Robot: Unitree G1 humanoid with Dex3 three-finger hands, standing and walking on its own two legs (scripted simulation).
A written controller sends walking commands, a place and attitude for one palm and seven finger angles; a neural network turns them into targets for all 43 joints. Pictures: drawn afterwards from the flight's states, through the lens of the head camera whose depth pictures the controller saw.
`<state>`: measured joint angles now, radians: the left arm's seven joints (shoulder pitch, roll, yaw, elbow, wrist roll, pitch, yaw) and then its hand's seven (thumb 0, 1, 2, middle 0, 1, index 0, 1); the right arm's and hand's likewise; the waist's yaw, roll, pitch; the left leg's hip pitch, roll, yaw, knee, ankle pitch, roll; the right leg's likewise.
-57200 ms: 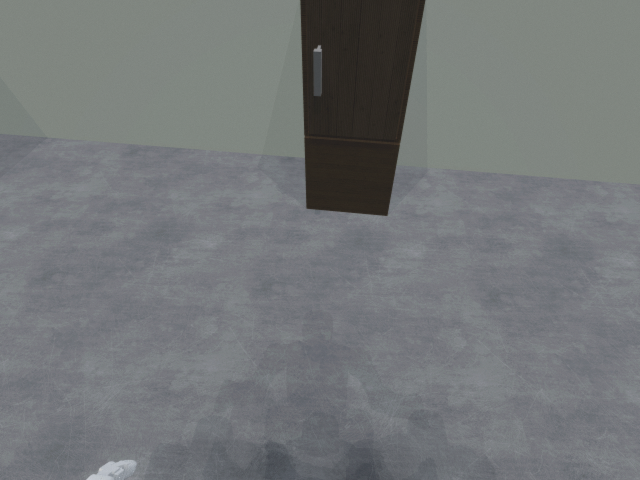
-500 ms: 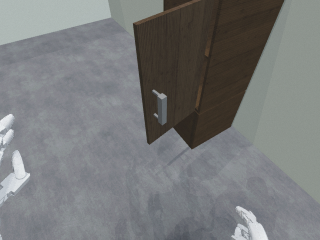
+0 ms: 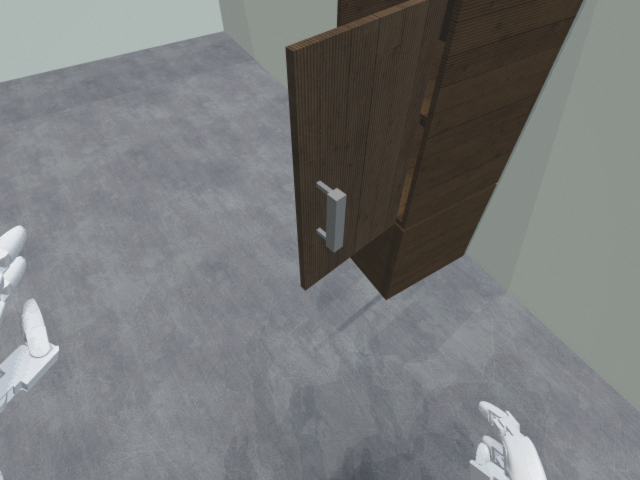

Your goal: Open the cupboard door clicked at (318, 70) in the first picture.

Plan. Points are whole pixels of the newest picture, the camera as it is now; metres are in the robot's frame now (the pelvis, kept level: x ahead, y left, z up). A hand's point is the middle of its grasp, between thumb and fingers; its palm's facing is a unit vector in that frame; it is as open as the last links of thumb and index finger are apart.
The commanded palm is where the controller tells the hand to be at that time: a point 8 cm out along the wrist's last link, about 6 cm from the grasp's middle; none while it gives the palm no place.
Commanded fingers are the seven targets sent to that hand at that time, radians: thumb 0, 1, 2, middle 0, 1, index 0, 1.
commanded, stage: let the arm hang, fingers relaxed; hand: left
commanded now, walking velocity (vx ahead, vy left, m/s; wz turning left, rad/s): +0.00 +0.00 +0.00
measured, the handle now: (328, 216) +0.60 +0.03 -0.09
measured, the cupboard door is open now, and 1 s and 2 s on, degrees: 100 100 100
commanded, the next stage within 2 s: look to check the result in 1.14 s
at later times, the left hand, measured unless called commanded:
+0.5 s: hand out of the picture +0.00 +0.17 -0.18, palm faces +0.03 -0.98 -0.20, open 7.1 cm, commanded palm none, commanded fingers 0.00 0.90 0.90 -0.20 -0.30 -0.20 -0.30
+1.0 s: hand out of the picture +0.02 +0.13 -0.17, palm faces +0.05 -0.97 -0.23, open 7.3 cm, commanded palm none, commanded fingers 0.00 0.90 0.90 -0.20 -0.30 -0.20 -0.30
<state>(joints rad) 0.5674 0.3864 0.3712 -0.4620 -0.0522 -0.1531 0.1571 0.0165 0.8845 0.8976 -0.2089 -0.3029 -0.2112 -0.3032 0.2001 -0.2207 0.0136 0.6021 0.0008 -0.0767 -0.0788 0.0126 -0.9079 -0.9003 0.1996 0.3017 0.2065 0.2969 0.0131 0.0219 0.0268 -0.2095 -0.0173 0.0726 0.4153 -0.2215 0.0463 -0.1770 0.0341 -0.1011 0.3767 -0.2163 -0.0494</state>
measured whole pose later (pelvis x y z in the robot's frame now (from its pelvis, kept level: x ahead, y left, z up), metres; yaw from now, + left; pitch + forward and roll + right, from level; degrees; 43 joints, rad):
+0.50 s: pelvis -0.01 -0.02 +0.00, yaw +2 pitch -1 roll +0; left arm 0.27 0.21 0.00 1.03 0.00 0.01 0.01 0.00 0.97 0.90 -0.20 -0.30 -0.21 -0.30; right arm 0.26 -0.22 0.02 1.07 -0.03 0.03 -0.02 0.01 -0.91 -0.90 0.20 0.30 0.20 0.30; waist 0.00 -0.02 0.09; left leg -0.20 -0.01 0.04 0.44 -0.22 0.02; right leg -0.17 0.04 -0.13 0.42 -0.24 -0.09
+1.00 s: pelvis +0.01 -0.04 +0.00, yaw +1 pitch -2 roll +1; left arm 0.25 0.14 0.00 1.14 0.00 -0.01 0.04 0.01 0.93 0.90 -0.20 -0.30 -0.20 -0.30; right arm 0.28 -0.15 0.02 1.16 -0.02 0.01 -0.04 0.00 -0.91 -0.90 0.20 0.30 0.20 0.30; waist -0.01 0.03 0.04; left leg -0.12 0.01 0.05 0.38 -0.22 -0.01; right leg -0.10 0.07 -0.12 0.36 -0.24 -0.10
